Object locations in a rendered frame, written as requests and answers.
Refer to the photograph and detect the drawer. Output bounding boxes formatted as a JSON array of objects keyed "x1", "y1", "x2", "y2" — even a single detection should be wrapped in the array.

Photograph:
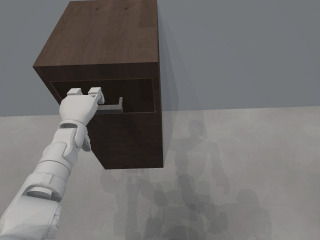
[{"x1": 51, "y1": 77, "x2": 155, "y2": 113}]

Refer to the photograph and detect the left robot hand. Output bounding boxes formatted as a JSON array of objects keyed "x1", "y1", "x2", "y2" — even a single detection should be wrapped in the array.
[{"x1": 59, "y1": 87, "x2": 105, "y2": 152}]

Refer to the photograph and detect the robot left upper arm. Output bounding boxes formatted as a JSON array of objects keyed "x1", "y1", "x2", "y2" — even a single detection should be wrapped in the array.
[{"x1": 0, "y1": 195, "x2": 63, "y2": 240}]

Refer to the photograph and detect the left robot forearm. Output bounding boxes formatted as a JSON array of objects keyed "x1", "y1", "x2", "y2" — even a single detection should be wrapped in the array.
[{"x1": 0, "y1": 120, "x2": 87, "y2": 233}]

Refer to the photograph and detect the handle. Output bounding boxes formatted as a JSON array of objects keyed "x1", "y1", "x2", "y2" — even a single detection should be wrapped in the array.
[{"x1": 95, "y1": 97, "x2": 123, "y2": 114}]

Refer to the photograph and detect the cabinet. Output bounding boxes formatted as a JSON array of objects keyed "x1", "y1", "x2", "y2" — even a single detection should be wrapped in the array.
[{"x1": 32, "y1": 0, "x2": 164, "y2": 170}]

